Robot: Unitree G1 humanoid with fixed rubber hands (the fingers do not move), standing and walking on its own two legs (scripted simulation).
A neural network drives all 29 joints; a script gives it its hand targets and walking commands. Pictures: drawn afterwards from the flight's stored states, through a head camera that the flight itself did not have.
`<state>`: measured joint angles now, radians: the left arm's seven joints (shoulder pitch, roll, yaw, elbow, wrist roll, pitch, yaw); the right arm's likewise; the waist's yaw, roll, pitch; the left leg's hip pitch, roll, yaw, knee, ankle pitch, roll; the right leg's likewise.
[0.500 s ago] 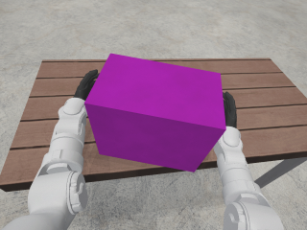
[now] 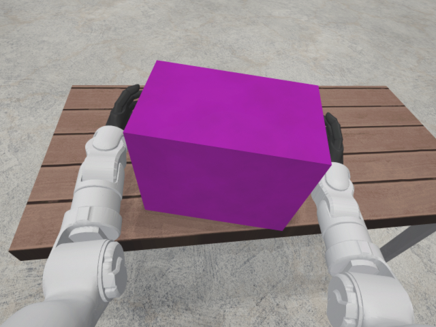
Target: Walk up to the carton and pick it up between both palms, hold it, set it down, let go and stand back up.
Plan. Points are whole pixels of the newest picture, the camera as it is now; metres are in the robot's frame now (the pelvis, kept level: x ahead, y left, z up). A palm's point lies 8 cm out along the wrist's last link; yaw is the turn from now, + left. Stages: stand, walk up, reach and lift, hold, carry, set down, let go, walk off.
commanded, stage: reach and lift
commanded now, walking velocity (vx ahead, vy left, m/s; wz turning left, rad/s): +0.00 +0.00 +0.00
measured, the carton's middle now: (224, 152) +0.41 -0.02 +0.09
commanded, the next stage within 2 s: none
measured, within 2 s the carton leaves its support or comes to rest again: neither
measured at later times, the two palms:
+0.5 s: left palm (105, 123) +0.39 +0.18 +0.18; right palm (338, 139) +0.36 -0.21 +0.17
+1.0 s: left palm (86, 116) +0.36 +0.19 +0.22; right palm (347, 117) +0.36 -0.20 +0.22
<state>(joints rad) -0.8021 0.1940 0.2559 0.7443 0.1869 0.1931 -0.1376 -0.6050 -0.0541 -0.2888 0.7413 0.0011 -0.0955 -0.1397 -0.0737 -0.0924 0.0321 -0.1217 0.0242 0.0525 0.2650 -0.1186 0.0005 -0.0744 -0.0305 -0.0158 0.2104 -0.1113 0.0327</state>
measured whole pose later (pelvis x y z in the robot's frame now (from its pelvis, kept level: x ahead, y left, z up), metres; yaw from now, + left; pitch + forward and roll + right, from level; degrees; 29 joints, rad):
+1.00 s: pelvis -0.01 -0.02 +0.00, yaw +2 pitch -7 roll +0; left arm -0.74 0.15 0.33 0.30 0.20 0.72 -0.11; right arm -0.78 -0.16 -0.16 0.68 0.22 0.31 -0.11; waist -0.08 -0.07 -0.03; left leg -0.07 0.03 0.01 0.32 -0.13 -0.02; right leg -0.02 -0.02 -0.05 0.29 -0.15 0.01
